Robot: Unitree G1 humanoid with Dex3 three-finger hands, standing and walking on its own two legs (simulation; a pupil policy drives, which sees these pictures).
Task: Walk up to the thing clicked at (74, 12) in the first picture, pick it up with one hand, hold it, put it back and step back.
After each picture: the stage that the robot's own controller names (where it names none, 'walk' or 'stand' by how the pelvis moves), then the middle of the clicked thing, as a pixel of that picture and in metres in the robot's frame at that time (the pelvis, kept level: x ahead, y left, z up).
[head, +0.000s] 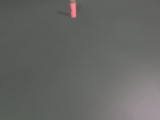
stand; (73, 8) +2.10 +0.14 -0.65
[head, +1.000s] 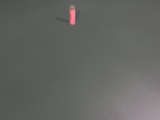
walk; (72, 15) +1.95 +0.15 -0.65
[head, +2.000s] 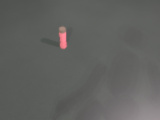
walk; (62, 38) +1.32 +0.18 -0.65
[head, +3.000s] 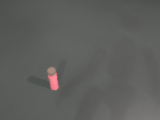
walk; (53, 79) +0.84 +0.25 -0.65
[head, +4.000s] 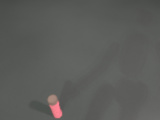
walk; (55, 107) +0.62 +0.26 -0.63
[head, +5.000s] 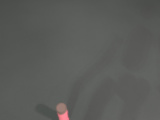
stand; (63, 114) +0.51 +0.18 -0.64
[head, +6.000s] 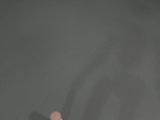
stand; out of the picture +0.47 +0.21 -0.65
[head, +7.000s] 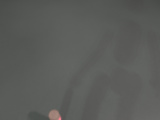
stand; out of the picture +0.47 +0.23 -0.66
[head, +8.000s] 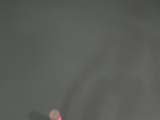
stand; out of the picture +0.49 +0.21 -0.66
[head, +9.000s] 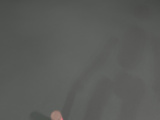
stand; out of the picture +0.48 +0.21 -0.66
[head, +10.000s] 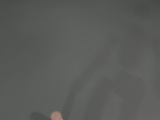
stand; out of the picture +0.47 +0.20 -0.66
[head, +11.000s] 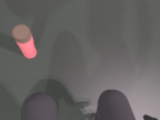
go down; (26, 43) +0.55 +0.23 -0.33
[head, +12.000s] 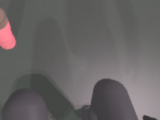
go down; (2, 31) +0.55 +0.26 -0.26
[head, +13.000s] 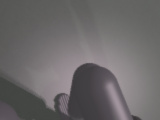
close in; out of the picture +0.53 +0.31 -0.18
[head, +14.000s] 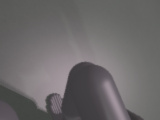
close; out of the picture +0.52 +0.33 -0.18
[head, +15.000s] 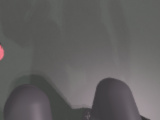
lift; out of the picture +0.42 +0.28 -0.07
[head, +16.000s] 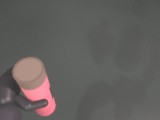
hold; (38, 91) +0.31 +0.15 +0.06
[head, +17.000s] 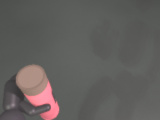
hold; (42, 97) +0.30 +0.15 +0.03
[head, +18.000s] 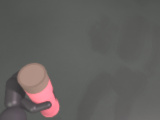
hold; (42, 94) +0.31 +0.15 +0.01
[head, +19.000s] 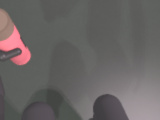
crouch; (10, 42) +0.47 +0.20 -0.05
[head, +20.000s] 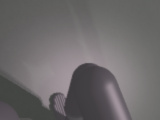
lower; out of the picture +0.48 +0.30 -0.18
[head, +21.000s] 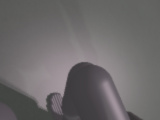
lower; out of the picture +0.48 +0.31 -0.18
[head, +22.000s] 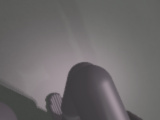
lower; out of the picture +0.48 +0.31 -0.18
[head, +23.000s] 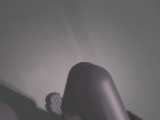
lower; out of the picture +0.48 +0.31 -0.18
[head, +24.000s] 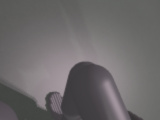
loosen; out of the picture +0.48 +0.31 -0.18
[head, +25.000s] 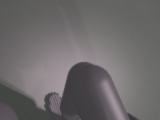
withdraw; out of the picture +0.49 +0.29 -0.19
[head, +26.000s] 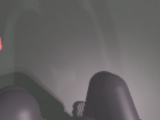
stand; out of the picture +0.49 +0.26 -0.20
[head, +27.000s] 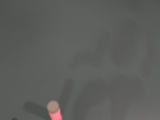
stand; (55, 113) +0.46 +0.17 -0.56
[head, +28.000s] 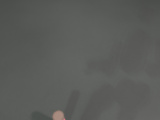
stand; out of the picture +0.45 +0.18 -0.60
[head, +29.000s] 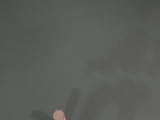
stand; out of the picture +0.45 +0.17 -0.60
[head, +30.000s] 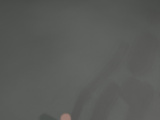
stand; out of the picture +0.47 +0.16 -0.65
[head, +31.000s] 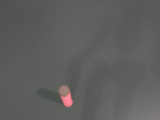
walk; (66, 96) +0.53 +0.16 -0.63
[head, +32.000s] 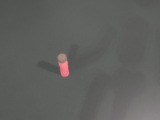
walk; (63, 65) +0.80 +0.16 -0.63
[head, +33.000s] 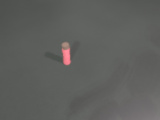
stand; (66, 54) +1.11 +0.19 -0.63
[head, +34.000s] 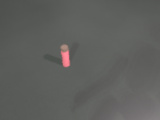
stand; (65, 56) +1.09 +0.19 -0.65
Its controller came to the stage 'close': yes
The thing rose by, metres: 0.66
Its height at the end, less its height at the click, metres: +0.00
